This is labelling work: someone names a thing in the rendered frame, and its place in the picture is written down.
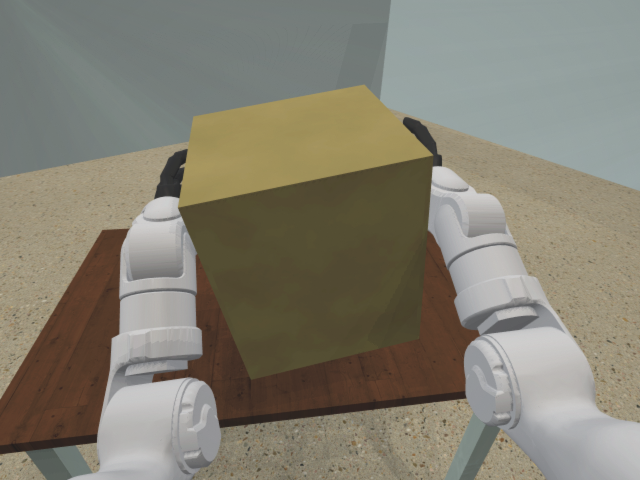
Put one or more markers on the table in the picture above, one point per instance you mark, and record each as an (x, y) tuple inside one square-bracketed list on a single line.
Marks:
[(55, 400)]

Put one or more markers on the robot right hand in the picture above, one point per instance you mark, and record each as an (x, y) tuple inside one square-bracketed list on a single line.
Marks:
[(422, 134)]

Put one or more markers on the carton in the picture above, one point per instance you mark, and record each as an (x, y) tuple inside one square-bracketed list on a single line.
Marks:
[(310, 218)]

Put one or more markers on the robot left hand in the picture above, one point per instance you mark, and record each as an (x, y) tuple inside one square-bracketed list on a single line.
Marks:
[(172, 176)]

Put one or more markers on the right robot forearm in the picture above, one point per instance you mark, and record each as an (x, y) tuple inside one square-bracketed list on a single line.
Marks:
[(494, 292)]

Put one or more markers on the left robot forearm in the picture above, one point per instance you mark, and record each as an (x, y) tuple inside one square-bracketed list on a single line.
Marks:
[(157, 332)]

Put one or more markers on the left robot upper arm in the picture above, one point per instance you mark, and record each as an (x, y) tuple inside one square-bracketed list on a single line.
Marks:
[(164, 430)]

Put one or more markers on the right robot upper arm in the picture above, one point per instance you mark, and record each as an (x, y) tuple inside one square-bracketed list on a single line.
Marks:
[(536, 386)]

